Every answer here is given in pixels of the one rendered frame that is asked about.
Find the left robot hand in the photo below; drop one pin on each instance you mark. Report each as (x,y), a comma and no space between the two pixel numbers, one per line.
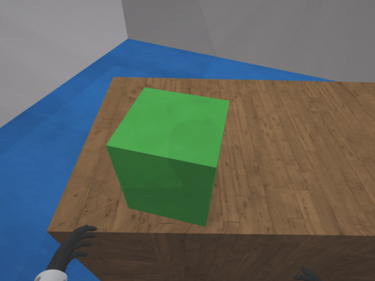
(65,252)

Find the pedestal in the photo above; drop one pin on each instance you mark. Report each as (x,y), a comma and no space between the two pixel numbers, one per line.
(294,187)

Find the left robot forearm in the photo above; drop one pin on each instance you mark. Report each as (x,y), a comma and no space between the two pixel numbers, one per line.
(51,275)

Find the carton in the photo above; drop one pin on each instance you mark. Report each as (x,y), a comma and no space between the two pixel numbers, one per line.
(165,153)

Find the right robot hand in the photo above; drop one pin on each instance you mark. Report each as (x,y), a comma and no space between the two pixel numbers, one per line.
(309,275)

